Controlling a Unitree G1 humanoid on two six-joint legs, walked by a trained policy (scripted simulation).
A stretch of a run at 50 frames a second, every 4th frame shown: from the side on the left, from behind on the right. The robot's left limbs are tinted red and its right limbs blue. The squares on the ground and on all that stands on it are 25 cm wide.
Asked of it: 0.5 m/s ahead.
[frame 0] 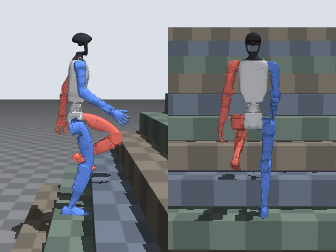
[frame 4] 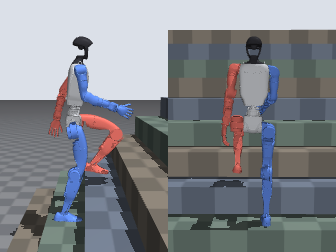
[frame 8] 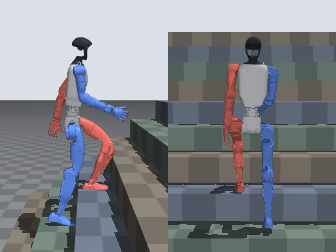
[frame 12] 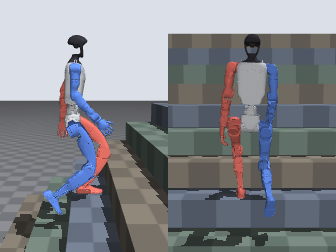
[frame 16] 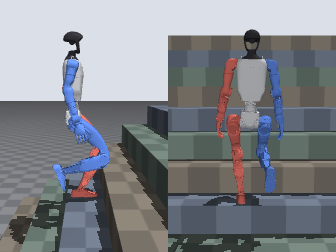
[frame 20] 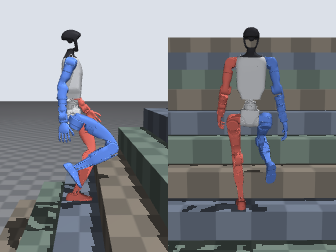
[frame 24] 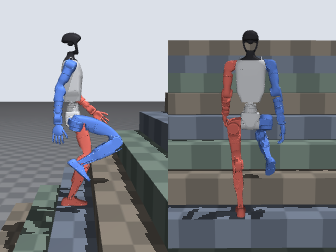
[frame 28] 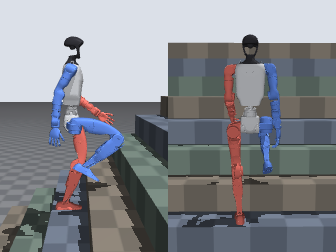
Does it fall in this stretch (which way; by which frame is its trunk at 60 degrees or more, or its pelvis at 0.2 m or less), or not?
no
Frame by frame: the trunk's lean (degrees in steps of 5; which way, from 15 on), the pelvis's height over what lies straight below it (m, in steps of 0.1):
0: 5, 0.8
4: 5, 0.8
8: 10, 0.8
12: 5, 0.6
16: 0, 0.7
20: 0, 0.7
24: 0, 0.8
28: 0, 0.8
